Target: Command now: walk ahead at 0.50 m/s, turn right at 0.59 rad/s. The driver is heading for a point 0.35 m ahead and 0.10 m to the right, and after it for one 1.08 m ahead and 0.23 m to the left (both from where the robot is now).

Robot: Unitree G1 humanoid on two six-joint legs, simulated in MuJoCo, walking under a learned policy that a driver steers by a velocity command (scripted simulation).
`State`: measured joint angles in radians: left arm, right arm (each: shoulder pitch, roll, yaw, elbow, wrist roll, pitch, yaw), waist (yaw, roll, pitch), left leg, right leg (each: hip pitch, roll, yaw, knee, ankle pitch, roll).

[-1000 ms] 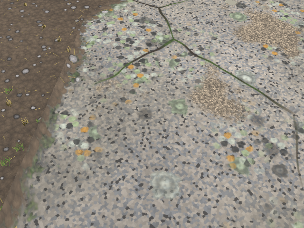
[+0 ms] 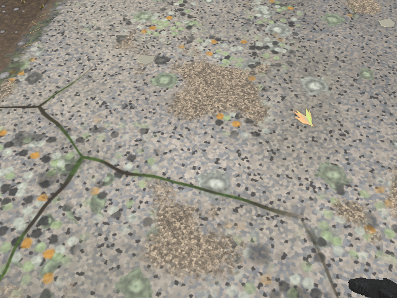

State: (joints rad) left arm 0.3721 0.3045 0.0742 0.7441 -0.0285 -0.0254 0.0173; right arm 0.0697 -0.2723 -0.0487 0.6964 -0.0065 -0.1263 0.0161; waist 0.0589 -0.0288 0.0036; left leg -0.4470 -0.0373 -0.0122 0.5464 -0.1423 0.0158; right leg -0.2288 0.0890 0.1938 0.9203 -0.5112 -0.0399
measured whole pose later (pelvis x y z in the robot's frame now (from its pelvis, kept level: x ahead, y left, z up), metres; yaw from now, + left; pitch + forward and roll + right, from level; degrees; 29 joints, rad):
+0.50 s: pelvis +0.25 -0.07 +0.00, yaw -12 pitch +2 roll +1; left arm 0.05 0.27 0.05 0.60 0.00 -0.05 -0.03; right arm 0.36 -0.30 -0.06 0.90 0.03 -0.06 0.01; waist -0.06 -0.01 0.06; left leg -0.13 0.07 0.05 0.86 -0.52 -0.01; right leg -0.48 -0.02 -0.04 0.61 -0.16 -0.06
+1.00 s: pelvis +0.53 -0.07 -0.01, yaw +3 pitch +1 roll -2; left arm 0.32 0.28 0.09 0.85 -0.01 -0.04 0.02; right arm 0.08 -0.27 -0.06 0.72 0.03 -0.03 0.05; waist 0.03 0.02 0.05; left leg -0.52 0.00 0.07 0.64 -0.14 0.11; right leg 0.05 -0.09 -0.28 0.59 -0.47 0.04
